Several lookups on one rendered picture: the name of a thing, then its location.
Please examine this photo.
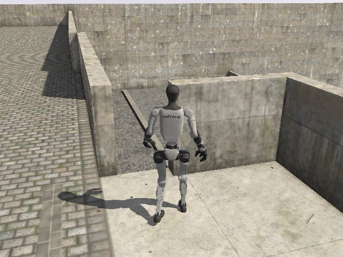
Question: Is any right robot upper arm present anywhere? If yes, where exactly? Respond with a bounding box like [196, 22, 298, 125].
[183, 108, 198, 138]

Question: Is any left robot upper arm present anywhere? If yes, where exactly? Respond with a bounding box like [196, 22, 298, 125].
[146, 107, 161, 135]

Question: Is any robot right hand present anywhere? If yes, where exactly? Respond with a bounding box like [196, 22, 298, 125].
[195, 149, 207, 162]

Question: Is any robot left forearm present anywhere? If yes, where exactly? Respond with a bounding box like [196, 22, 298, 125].
[144, 127, 151, 142]

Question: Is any left robot foot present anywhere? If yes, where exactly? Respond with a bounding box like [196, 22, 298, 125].
[154, 210, 165, 223]

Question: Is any robot right forearm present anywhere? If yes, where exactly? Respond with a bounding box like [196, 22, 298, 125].
[193, 130, 205, 152]

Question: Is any right robot foot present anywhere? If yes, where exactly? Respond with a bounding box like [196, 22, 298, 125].
[179, 200, 187, 213]

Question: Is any robot left hand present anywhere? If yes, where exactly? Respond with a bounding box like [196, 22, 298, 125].
[143, 139, 155, 148]

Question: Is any robot foot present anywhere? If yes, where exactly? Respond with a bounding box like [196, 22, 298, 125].
[154, 210, 165, 223]
[179, 200, 187, 213]

